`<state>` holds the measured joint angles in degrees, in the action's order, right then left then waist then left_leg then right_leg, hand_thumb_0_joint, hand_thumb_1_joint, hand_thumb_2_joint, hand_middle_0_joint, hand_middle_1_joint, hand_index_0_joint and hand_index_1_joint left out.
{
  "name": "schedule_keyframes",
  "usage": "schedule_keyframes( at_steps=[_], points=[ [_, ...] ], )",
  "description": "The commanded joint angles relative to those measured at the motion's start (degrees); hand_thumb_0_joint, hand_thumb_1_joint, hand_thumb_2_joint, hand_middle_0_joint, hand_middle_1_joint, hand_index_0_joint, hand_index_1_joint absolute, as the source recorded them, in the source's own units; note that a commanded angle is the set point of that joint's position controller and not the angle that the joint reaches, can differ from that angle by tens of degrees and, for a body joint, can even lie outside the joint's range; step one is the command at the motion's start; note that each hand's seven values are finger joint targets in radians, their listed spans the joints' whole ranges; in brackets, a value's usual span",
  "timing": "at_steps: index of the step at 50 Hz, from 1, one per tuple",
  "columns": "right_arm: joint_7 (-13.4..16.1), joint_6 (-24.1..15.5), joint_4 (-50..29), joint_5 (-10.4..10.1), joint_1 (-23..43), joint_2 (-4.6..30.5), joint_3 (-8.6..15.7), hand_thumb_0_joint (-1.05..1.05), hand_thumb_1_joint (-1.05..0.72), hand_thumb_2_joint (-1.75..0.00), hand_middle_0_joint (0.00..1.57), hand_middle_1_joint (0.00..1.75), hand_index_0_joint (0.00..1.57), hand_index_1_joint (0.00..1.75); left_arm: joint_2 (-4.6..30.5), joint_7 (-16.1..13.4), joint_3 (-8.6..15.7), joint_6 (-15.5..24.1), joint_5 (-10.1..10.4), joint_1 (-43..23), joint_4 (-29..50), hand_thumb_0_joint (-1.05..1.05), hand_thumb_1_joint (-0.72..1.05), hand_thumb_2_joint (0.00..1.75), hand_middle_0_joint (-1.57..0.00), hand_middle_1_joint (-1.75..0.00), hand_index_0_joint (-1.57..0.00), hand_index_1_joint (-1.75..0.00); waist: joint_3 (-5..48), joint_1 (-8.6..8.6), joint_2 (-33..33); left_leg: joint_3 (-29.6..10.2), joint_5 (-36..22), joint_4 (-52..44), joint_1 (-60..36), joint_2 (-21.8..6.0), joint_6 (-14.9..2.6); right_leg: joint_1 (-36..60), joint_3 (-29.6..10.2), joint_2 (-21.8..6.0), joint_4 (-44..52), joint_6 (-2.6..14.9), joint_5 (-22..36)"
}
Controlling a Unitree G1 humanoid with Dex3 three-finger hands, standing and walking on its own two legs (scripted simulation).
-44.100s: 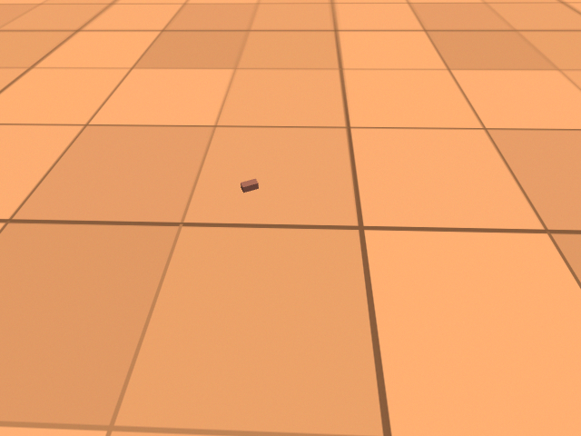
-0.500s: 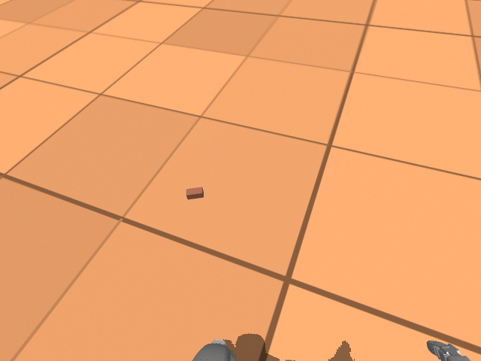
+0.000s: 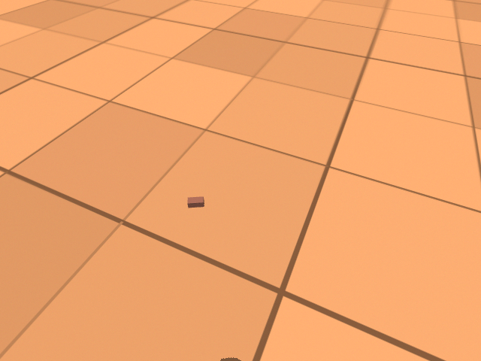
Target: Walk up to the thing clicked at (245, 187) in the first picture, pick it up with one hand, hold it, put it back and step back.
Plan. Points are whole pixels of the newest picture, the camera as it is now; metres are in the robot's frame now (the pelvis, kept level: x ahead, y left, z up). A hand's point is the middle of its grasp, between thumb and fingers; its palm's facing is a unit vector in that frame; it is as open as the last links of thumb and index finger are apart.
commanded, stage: step back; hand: left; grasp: from above
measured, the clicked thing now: (195, 202) +1.05 +0.28 -0.75
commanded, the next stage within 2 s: stand in 0.58 s
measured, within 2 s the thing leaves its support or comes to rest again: neither
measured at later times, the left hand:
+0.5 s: hand out of the picture +0.15 +0.28 -0.16, palm faces +0.03 -0.93 -0.36, open 7.4 cm
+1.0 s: hand out of the picture +0.13 +0.26 -0.14, palm faces -0.01 -0.94 -0.33, open 7.4 cm
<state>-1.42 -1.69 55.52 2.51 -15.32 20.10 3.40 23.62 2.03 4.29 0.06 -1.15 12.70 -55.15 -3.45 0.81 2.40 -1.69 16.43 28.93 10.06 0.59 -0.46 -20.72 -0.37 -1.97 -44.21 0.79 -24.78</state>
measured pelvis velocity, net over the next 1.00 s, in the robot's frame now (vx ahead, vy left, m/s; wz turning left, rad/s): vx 0.05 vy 0.01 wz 0.01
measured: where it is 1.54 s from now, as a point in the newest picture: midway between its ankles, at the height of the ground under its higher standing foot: outside the picture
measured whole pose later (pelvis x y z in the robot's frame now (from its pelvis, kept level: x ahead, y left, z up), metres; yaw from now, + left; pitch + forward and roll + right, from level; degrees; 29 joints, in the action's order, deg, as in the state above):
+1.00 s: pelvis +0.05 +0.01 +0.01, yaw +1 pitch -4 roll +0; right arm -0.8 -0.8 64.0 0.4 -3.0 19.7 1.0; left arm 20.3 0.7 -0.3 1.1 -0.3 4.9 -64.6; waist -4.0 -0.1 0.5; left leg 0.5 9.8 20.2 6.8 -1.1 0.9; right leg -5.6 0.2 -2.5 -20.1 -2.1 -10.9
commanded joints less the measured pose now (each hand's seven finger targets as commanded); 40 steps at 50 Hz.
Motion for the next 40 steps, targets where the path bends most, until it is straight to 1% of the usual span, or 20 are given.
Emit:
schedule_keyframes(
  at_steps=[1, 2, 3, 4, 5, 6, 7, 10, 14, 16, 17, 18, 19, 20, 21, 23, 25, 28, 29, 40],
  points=[
    [1.08, 0.06, -5.29, -0.57, 6.76, 15.21, 3.28, 0.00, -0.90, -0.90, 0.20, 0.30, 0.20, 0.30, 8.21, -1.30, 2.52, 2.71, -0.23, 0.65, 2.66, 0.00, 0.90, 0.90, -0.20, -0.30, -0.20, -0.30, 1.09, -2.74, -12.47, -8.32, 7.54, -5.50, 8.60, -9.77, -7.65, 10.30, 3.11, 2.01, 15.71, 0.26, 8.21],
    [1.06, 0.58, -5.55, -1.02, 6.77, 12.95, 2.44, 0.00, -0.90, -0.90, 0.20, 0.30, 0.20, 0.30, 8.61, -1.76, 2.76, 2.96, -0.54, 1.72, 1.24, 0.00, 0.90, 0.90, -0.20, -0.30, -0.20, -0.30, 1.51, -3.45, -9.44, -6.25, 7.96, -0.90, 12.98, -7.58, -5.82, 16.26, 3.75, 3.61, 18.13, 0.10, 10.46],
    [1.27, 0.79, -5.56, -1.37, 5.58, 10.37, 1.49, 0.00, -0.90, -0.90, 0.20, 0.30, 0.20, 0.30, 9.42, -2.27, 3.17, 3.05, -0.72, 3.32, 0.74, 0.00, 0.90, 0.90, -0.20, -0.30, -0.20, -0.30, 2.79, -4.26, -5.36, -4.54, 8.09, 4.63, 16.43, -5.51, -4.03, 21.14, -0.37, 1.88, 19.87, 0.53, 10.90],
    [1.44, 0.77, -6.25, -1.73, 4.50, 7.41, 0.52, 0.00, -0.90, -0.90, 0.20, 0.30, 0.20, 0.30, 12.43, -2.81, 4.00, 3.41, -1.54, 4.28, 0.75, 0.00, 0.90, 0.90, -0.20, -0.30, -0.20, -0.30, 2.82, -4.49, 4.38, -2.39, 11.15, 15.26, 22.39, -0.08, -1.93, 22.89, -15.42, -7.38, 25.66, 2.87, 3.96],
    [1.89, 1.17, -5.99, -1.50, 4.09, 7.97, 0.72, 0.00, -0.90, -0.90, 0.20, 0.30, 0.20, 0.30, 16.12, -3.02, 4.42, 3.71, -1.62, 1.82, 2.40, 0.00, 0.90, 0.90, -0.20, -0.30, -0.20, -0.30, 2.42, -4.19, 6.48, -3.73, 17.35, 22.07, 22.82, 2.09, -0.56, 15.76, -29.85, -18.28, 31.99, 8.07, -8.95],
    [2.27, 1.42, -4.20, -1.20, 2.44, 12.60, 2.28, 0.00, -0.90, -0.90, 0.20, 0.30, 0.20, 0.30, 17.10, -2.77, 4.44, 3.57, -1.45, -3.12, 3.72, 0.00, 0.90, 0.90, -0.20, -0.30, -0.20, -0.30, -0.83, -2.74, 3.23, -5.93, 17.97, 25.78, 17.71, -0.60, -0.23, 6.34, -32.04, -21.42, 32.60, 12.26, -15.47],
    [2.24, 1.15, -3.05, -1.26, 0.65, 13.77, 2.64, 0.00, -0.90, -0.90, 0.20, 0.30, 0.20, 0.30, 15.97, -2.69, 4.15, 3.57, -1.33, -5.65, 4.65, 0.00, 0.90, 0.90, -0.20, -0.30, -0.20, -0.30, -2.53, -1.53, 3.29, -5.99, 16.34, 25.02, 15.71, -2.15, -0.10, 3.72, -29.81, -20.85, 30.85, 13.66, -11.13],
    [1.83, 0.63, -1.50, -1.58, 0.72, 11.72, 2.01, 0.00, -0.90, -0.90, 0.20, 0.30, 0.20, 0.30, 12.12, -2.83, 2.89, 4.17, -0.67, -5.45, 3.93, 0.00, 0.90, 0.90, -0.20, -0.30, -0.20, -0.30, 0.33, -1.50, 3.31, -5.79, 11.63, 20.94, 14.45, -2.22, -0.10, 7.85, -16.11, -14.20, 25.99, 9.62, 8.92],
    [1.78, 0.36, -0.92, -1.26, 1.31, 10.76, 1.65, 0.00, -0.90, -0.90, 0.20, 0.30, 0.20, 0.30, 12.20, -2.89, 2.27, 3.79, -0.25, -7.09, 3.91, 0.00, 0.90, 0.90, -0.20, -0.30, -0.20, -0.30, 3.36, -0.74, 7.44, 0.61, 7.58, 8.66, 7.20, -2.05, 0.52, 7.22, -8.62, -12.68, 19.92, 8.75, 27.67],
    [2.10, -0.21, 0.63, -1.04, -0.31, 10.04, 1.74, 0.00, -0.90, -0.90, 0.20, 0.30, 0.20, 0.30, 11.11, -2.96, 1.72, 3.09, 0.63, -7.81, 3.93, 0.00, 0.90, 0.90, -0.20, -0.30, -0.20, -0.30, 5.42, 0.55, 5.37, 2.81, -5.61, -3.62, 0.80, -0.35, 0.48, 7.87, -4.22, -9.74, 12.08, 5.64, 36.18],
    [2.45, -0.46, 1.23, -0.74, -0.42, 11.15, 2.36, 0.00, -0.90, -0.90, 0.20, 0.30, 0.20, 0.30, 9.53, -3.02, 1.05, 2.80, 0.79, -8.22, 4.29, 0.00, 0.90, 0.90, -0.20, -0.30, -0.20, -0.30, 6.94, 0.75, 2.99, 0.01, -15.38, -3.72, -2.13, -2.19, -0.30, 7.07, -2.65, -7.80, 8.51, 3.31, 36.06],
    [2.77, -0.62, 0.89, -0.45, 0.85, 13.40, 2.69, 0.00, -0.90, -0.90, 0.20, 0.30, 0.20, 0.30, 7.89, -3.12, 0.59, 2.57, 1.24, -7.17, 4.69, 0.00, 0.90, 0.90, -0.20, -0.30, -0.20, -0.30, 8.60, -0.36, -2.90, -6.34, -25.07, -3.80, -3.98, -7.90, -2.15, 5.07, -0.59, -4.71, 4.71, 1.41, 30.50],
    [2.80, -0.76, -0.57, -0.74, 5.57, 15.57, 2.68, 0.00, -0.90, -0.90, 0.20, 0.30, 0.20, 0.30, 7.04, -3.18, 0.19, 2.02, 1.73, -6.12, 4.04, 0.00, 0.90, 0.90, -0.20, -0.30, -0.20, -0.30, 8.27, -2.12, -6.47, -13.11, -24.58, -4.58, -2.52, -13.42, -5.91, 3.16, 1.21, -0.57, 3.91, -0.24, 19.09],
    [2.59, -0.43, -0.96, -1.29, 8.73, 17.36, 2.53, 0.00, -0.90, -0.90, 0.20, 0.30, 0.20, 0.30, 8.71, -3.39, 0.56, 1.43, 1.81, -5.83, 2.39, 0.00, 0.90, 0.90, -0.20, -0.30, -0.20, -0.30, 7.63, -2.41, -7.52, -13.52, -20.14, -4.18, 4.28, -15.87, -9.86, 8.34, 0.71, 0.09, 5.64, -0.03, 7.82],
    [2.44, -0.11, -0.59, -1.48, 11.06, 15.84, 2.18, 0.00, -0.90, -0.90, 0.20, 0.30, 0.20, 0.30, 8.79, -3.53, 0.33, 1.64, 1.37, -5.36, 1.37, 0.00, 0.90, 0.90, -0.20, -0.30, -0.20, -0.30, 6.49, -3.24, -6.91, -11.75, -21.17, -2.80, 5.28, -14.91, -8.71, 10.69, 0.28, -0.37, 10.44, 0.33, 8.55],
    [2.49, 0.10, -0.27, -1.66, 11.70, 13.34, 1.37, 0.00, -0.90, -0.90, 0.20, 0.30, 0.20, 0.30, 9.65, -3.36, 0.54, 2.24, 0.94, -6.19, 0.51, 0.00, 0.90, 0.90, -0.20, -0.30, -0.20, -0.30, 8.22, -2.78, -5.79, -5.25, -22.13, 0.00, 4.08, -9.62, -4.02, 13.57, -1.94, -3.34, 13.70, 1.01, 21.69],
    [2.78, 0.01, 0.60, -1.97, 10.33, 12.51, 1.17, 0.00, -0.90, -0.90, 0.20, 0.30, 0.20, 0.30, 10.71, -3.49, 0.76, 2.46, 1.17, -6.13, 0.13, 0.00, 0.90, 0.90, -0.20, -0.30, -0.20, -0.30, 9.87, -1.67, -5.78, -2.30, -26.37, 2.51, 3.01, -6.91, -1.85, 15.65, -3.26, -4.96, 13.01, 1.92, 32.79],
    [2.65, 0.25, 2.21, -1.99, 11.59, 12.38, 1.11, 0.00, -0.90, -0.90, 0.20, 0.30, 0.20, 0.30, 10.03, -3.62, 0.06, 2.02, 1.31, -8.14, -0.46, 0.00, 0.90, 0.90, -0.20, -0.30, -0.20, -0.30, 10.17, -1.38, -5.45, -3.04, -27.61, -0.26, -1.00, -7.85, -2.35, 13.02, -2.47, -4.38, 12.86, 1.34, 30.87],
    [2.38, -0.37, 2.38, -2.06, 10.42, 13.19, 0.36, 0.00, -0.90, -0.90, 0.20, 0.30, 0.20, 0.30, 6.72, -3.02, -1.37, 1.76, 1.66, -6.39, -2.33, 0.00, 0.90, 0.90, -0.20, -0.30, -0.20, -0.30, 10.96, -1.46, -5.85, -5.11, -26.37, -2.63, -3.24, -8.94, -2.58, 13.92, -2.17, -3.77, 15.06, 0.75, 28.21],
    [1.70, -0.41, 3.81, -2.21, 15.37, 11.79, -0.18, 0.00, -0.90, -0.90, 0.20, 0.30, 0.20, 0.30, 8.76, -2.57, -1.94, 2.07, 0.87, -10.80, -5.01, 0.00, 0.90, 0.90, -0.20, -0.30, -0.20, -0.30, 6.06, -0.94, -3.50, -3.18, -20.58, -9.25, -5.22, -8.00, -0.78, 15.26, -2.84, -5.35, 24.46, -0.27, 26.32]
  ],
)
